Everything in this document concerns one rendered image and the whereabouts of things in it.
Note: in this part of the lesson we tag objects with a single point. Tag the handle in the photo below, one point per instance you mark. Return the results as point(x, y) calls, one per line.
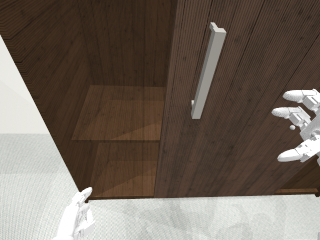
point(215, 44)

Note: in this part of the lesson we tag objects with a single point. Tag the robot left hand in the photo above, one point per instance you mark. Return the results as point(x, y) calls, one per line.
point(69, 223)

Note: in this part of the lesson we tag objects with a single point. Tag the wardrobe door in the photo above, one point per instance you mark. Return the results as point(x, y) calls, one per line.
point(270, 47)
point(307, 178)

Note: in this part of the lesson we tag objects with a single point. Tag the robot right hand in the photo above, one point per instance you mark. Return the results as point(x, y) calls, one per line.
point(311, 145)

